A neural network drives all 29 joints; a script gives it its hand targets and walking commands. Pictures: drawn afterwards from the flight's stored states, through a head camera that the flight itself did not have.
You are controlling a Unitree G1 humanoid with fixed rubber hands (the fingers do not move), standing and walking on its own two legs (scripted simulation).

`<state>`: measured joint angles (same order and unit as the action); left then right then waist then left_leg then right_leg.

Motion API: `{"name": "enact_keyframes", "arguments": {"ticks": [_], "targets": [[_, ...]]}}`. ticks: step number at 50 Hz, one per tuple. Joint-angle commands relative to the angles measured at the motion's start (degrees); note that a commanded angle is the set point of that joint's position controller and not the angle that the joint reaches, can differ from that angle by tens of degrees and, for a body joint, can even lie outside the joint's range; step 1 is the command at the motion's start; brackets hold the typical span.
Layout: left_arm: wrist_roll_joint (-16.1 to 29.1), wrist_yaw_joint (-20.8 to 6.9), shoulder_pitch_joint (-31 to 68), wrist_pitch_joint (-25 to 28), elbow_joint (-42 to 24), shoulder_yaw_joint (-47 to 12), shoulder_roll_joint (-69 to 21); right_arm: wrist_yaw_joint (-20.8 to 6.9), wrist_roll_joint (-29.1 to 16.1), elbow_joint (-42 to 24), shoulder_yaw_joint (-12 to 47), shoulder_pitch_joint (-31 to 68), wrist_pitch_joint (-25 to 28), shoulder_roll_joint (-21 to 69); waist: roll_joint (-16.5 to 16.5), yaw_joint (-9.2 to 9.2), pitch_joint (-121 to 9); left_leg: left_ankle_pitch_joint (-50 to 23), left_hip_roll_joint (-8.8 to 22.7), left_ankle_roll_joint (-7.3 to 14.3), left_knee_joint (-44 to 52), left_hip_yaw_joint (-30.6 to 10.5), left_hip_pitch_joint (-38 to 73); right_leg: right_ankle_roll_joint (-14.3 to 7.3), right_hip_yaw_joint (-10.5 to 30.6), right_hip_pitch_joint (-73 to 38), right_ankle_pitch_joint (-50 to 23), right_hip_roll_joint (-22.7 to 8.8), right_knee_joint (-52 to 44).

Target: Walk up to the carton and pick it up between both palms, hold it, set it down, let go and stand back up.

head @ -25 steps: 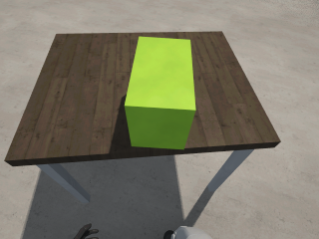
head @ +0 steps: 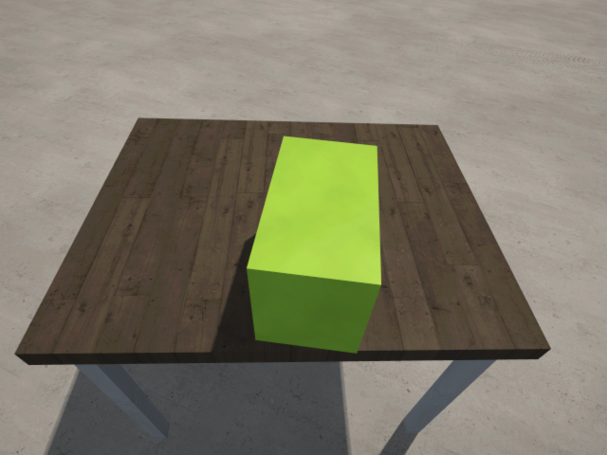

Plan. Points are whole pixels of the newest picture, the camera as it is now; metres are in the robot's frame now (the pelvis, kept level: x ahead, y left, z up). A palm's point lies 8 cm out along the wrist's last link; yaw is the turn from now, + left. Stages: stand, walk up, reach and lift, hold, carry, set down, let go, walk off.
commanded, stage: walk up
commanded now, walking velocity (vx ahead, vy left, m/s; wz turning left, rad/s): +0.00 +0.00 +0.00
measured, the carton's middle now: (318, 239) +0.45 -0.03 +0.01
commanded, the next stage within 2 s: none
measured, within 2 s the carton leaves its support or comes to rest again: neither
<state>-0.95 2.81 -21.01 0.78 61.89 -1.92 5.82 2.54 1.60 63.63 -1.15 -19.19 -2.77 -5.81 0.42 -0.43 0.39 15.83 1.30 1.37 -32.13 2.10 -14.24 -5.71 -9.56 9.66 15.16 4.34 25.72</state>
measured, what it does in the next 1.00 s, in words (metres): steps to the right: right foot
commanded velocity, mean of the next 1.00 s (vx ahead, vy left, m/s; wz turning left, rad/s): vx -0.07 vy -0.04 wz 0.00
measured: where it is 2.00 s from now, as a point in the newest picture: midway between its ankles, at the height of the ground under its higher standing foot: outside the picture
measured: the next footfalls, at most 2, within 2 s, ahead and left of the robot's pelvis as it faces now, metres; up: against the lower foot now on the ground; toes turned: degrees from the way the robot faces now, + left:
right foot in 0.84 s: -0.10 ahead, -0.18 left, +0.00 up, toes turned -3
left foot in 1.62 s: -0.12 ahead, -0.03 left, +0.00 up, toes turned +1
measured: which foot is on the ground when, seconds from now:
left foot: down 0.00-0.84, up 0.86-1.00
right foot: down 0.00-0.38, up 0.40-0.82, down 0.84-1.00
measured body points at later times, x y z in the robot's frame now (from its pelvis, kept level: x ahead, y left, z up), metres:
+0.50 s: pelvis -0.01 +0.02 +0.01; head +0.02 +0.04 +0.46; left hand -0.05 +0.24 -0.16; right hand -0.04 -0.19 -0.13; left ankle +0.01 +0.09 -0.73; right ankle -0.03 -0.09 -0.67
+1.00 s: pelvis -0.10 -0.12 +0.02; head -0.11 -0.18 +0.47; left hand -0.14 +0.11 -0.11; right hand -0.10 -0.34 -0.16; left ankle -0.05 +0.08 -0.66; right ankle -0.14 -0.18 -0.73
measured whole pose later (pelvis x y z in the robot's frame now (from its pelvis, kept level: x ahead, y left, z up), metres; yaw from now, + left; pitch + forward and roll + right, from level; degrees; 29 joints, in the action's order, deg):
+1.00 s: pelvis -0.10 -0.12 +0.02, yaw -2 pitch +0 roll +6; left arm -0.4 1.0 -23.7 -0.4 62.1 -0.7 6.6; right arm 0.4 0.5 60.0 -2.6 -16.4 -3.7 -11.8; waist 2.1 -0.3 -1.8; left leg 15.6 -0.8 1.9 -46.7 -3.2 -27.0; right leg -0.4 -0.8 7.2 14.3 -2.0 20.9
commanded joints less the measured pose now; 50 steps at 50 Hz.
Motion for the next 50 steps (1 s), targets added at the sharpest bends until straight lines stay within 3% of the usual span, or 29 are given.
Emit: {"name": "enact_keyframes", "arguments": {"ticks": [1,2,5,11,18,19,20,21,22,23,26,28,31,32,35,36,37,38,39,40,41,42,43,44,45,46,47,48,50], "targets": [[1.1,-0.2,-6.7,0.3,-0.4,1.1,2.3,0.2,-0.3,0.9,0.1,-6.8,2.8,-3.7,8.6,1.67,5.4,-13.0,9.4,2.2,13.0,-9.4,6.4,1.2,9.6,7.3,-1.1,-10.4,-8.9],[1.3,-0.1,-6.1,0.1,-0.1,1.0,1.6,0.1,-0.3,1.4,0.2,-5.9,2.9,-3.1,11.3,1.50,6.0,-8.1,9.4,3.3,15.6,-9.9,-0.6,2.1,7.9,1.3,-3.4,-9.1,-8.1],[0.8,-0.3,-4.5,-0.3,0.9,1.5,3.0,0.3,-0.3,1.7,1.3,-5.8,4.0,-0.8,6.5,1.65,5.7,-6.8,7.2,1.7,18.9,-9.1,-2.8,1.8,8.5,-4.5,-6.8,-9.5,-6.7],[0.3,-0.6,-5.6,-0.1,3.1,1.2,2.2,0.0,-2.0,1.9,1.0,-7.4,4.4,-2.9,-2.4,1.26,4.8,-1.8,6.0,2.6,18.8,-9.0,-0.3,2.4,9.7,-3.0,-3.7,-9.9,-7.4],[0.5,-0.3,-5.7,0.4,4.3,1.0,2.0,-0.3,-1.1,2.5,1.7,-7.8,4.5,-1.3,-0.4,0.51,5.5,-5.7,5.1,2.9,17.1,-7.3,1.6,2.4,10.3,0.1,-4.2,-10.7,-7.4],[1.2,0.5,-1.7,-1.6,3.2,5.3,14.0,0.6,1.5,-3.5,-1.0,-4.8,4.6,-10.2,-7.5,-3.99,12.0,-37.1,17.8,4.7,10.6,-15.7,4.7,6.0,4.6,13.7,-5.1,-8.0,7.0],[1.0,0.5,-2.1,-2.8,2.0,5.1,11.9,1.5,1.2,-1.9,-1.5,-10.1,4.1,-12.8,1.0,-4.63,6.7,-62.0,26.4,9.2,10.0,-23.2,11.1,7.4,2.7,19.2,12.4,-5.4,17.1],[0.4,0.2,-3.2,-3.7,1.8,5.1,10.1,2.3,0.8,-1.2,-1.4,-12.6,3.9,-12.4,1.3,-3.64,2.2,-70.0,29.7,13.2,8.3,-23.1,12.5,7.6,6.0,19.0,18.4,-6.1,27.7],[0.3,-0.2,-3.9,-4.2,1.4,4.9,8.1,2.6,0.2,-2.2,-2.0,-11.9,3.9,-12.8,1.3,-2.93,-2.5,-65.8,28.8,14.8,8.2,-18.8,10.9,8.4,7.7,16.9,19.5,-5.4,34.8],[-0.3,-0.6,-1.8,-4.6,0.6,4.8,6.4,2.7,0.0,-3.1,-2.2,-10.0,3.6,-12.3,1.2,-2.53,-4.6,-54.2,24.9,13.3,9.3,-15.0,7.9,8.6,9.8,15.9,17.1,-5.4,38.9],[-1.6,-1.4,5.2,-5.7,-3.1,5.7,5.8,2.7,0.2,-4.8,-2.0,-5.1,2.2,-10.4,7.6,-1.61,0.2,-32.1,15.6,5.3,11.1,-9.3,-1.0,8.8,13.5,18.9,8.1,-4.0,43.4],[-1.4,-1.3,1.4,-6.1,-2.6,6.4,6.9,2.3,-0.1,-6.9,-2.3,-1.7,1.9,-12.2,11.5,-0.42,-0.2,-32.3,14.5,5.6,11.0,-6.5,0.1,10.2,12.3,21.8,6.7,-1.4,48.4],[-0.4,-1.0,3.4,-6.4,-4.6,7.5,10.1,1.5,0.0,-7.1,-2.5,-3.0,2.3,-13.2,14.3,-1.34,-1.5,-31.5,14.2,6.2,11.0,-7.5,0.8,11.7,12.5,22.7,6.8,-1.6,48.5],[0.5,-1.1,4.1,-5.3,-6.9,6.2,6.7,1.6,-1.9,-6.8,-1.4,2.6,1.7,-10.6,19.7,3.83,-1.7,-23.3,7.0,5.1,11.1,0.5,-4.8,11.7,9.0,15.8,5.4,-3.4,38.2],[0.8,-0.5,4.3,-5.0,-6.3,5.9,7.5,1.5,-0.2,-8.2,-2.3,3.3,1.1,-13.6,20.6,0.88,-1.2,-14.0,7.6,5.8,12.6,-2.0,-1.7,13.0,4.5,14.6,7.6,-3.0,25.7],[0.5,-1.2,0.6,-4.9,-4.7,5.2,6.7,0.6,0.4,-6.7,-1.7,-0.5,1.2,-12.0,20.2,0.12,-5.9,7.1,5.7,7.5,16.7,-5.3,-3.8,11.4,4.1,7.4,12.8,-1.3,19.4],[-0.2,-1.3,-0.9,-5.0,-4.8,5.5,7.9,0.2,0.5,-7.1,-2.8,0.5,0.9,-15.3,21.6,0.65,-4.5,13.1,7.7,7.5,19.2,-8.6,-6.7,10.6,4.1,4.0,14.3,-1.5,16.2],[-0.2,-1.2,-4.8,-4.8,-3.7,5.8,8.6,-0.1,0.4,-7.8,-3.6,2.9,0.8,-17.7,19.9,2.73,-5.0,14.1,9.9,7.3,18.6,-10.2,-6.8,8.8,5.0,0.5,11.3,-3.1,10.1],[0.2,-1.1,-9.9,-4.4,-1.3,5.6,7.9,-0.2,0.0,-8.5,-3.8,6.2,0.8,-17.8,14.6,5.63,-4.5,13.2,10.2,6.4,15.4,-9.6,-6.8,6.9,4.7,-3.4,3.9,-4.6,1.2],[0.8,-0.9,-11.1,-3.7,0.4,5.1,7.0,-0.3,0.1,-8.3,-3.8,5.5,0.5,-16.0,4.2,5.81,-1.1,10.2,7.8,5.0,7.1,-7.2,-7.0,6.5,7.8,-3.0,1.4,-6.0,-7.1],[0.0,-0.8,-7.0,-2.6,-0.4,3.8,6.2,-0.7,-0.4,-7.2,-3.1,0.2,-0.1,-11.6,-9.9,2.05,2.9,10.6,3.6,2.4,-1.1,-3.4,-13.3,7.9,17.6,-1.9,7.4,-11.2,-15.4],[0.2,-0.9,-1.2,-2.1,-3.5,3.5,9.8,-0.5,-0.2,-5.4,-1.4,-6.7,-0.8,-5.0,-23.1,-2.56,6.3,17.4,-0.5,-0.5,-10.9,-1.0,-23.3,10.0,31.4,1.3,15.9,-22.3,-18.3],[0.3,-1.3,0.8,-1.6,-4.7,4.2,14.7,0.0,-0.4,-6.3,-2.4,-2.9,-1.3,-8.7,-22.0,-1.03,11.2,13.4,-0.6,0.3,-8.8,-6.4,-18.9,8.7,30.8,16.4,23.0,-25.5,-22.1],[-0.2,-1.8,4.0,-1.0,-5.1,4.2,14.4,-0.4,-1.3,-7.6,-2.5,0.7,-1.7,-10.5,-26.8,-0.30,15.7,10.4,0.1,0.6,-10.0,-8.3,-13.5,8.7,33.4,26.1,31.3,-23.3,-27.8],[0.3,-2.1,4.8,-0.2,-4.9,2.3,8.8,-1.4,-2.2,-7.5,-2.6,4.4,-1.5,-11.8,-21.2,-0.63,19.0,4.1,0.2,0.6,-12.5,-7.6,-10.5,11.6,28.0,25.2,23.5,-17.7,-28.2],[0.2,-1.8,5.5,0.3,-4.7,1.7,7.4,-2.2,-2.2,-5.2,-2.4,1.6,-1.2,-10.1,-17.9,-2.79,17.1,-0.4,-1.7,1.1,-14.4,-6.3,-13.2,14.4,19.5,15.5,5.5,-13.8,-23.5],[0.3,-1.3,7.6,0.6,-5.1,2.5,10.4,-2.6,-1.1,-2.9,-2.7,-3.9,-1.1,-10.0,-16.9,-5.87,12.7,-2.6,-3.5,1.1,-18.0,-5.0,-17.5,14.9,13.4,6.0,-11.8,-12.1,-17.7],[1.0,-1.2,6.2,1.0,-5.2,3.0,11.7,-2.4,-0.5,-1.0,-2.6,-6.5,-1.0,-10.2,-13.3,-5.91,7.6,-3.8,-3.6,0.8,-20.7,-4.8,-16.7,15.0,11.3,1.5,-17.5,-12.1,-15.1],[1.7,-1.8,-4.0,1.3,-1.8,1.5,7.2,-2.2,-0.8,-0.4,-2.1,-3.6,-0.7,-9.1,-8.1,-1.51,1.4,-3.0,-1.5,-0.1,-19.8,-3.4,-8.9,16.6,15.2,1.1,-12.3,-12.6,-15.5]]}}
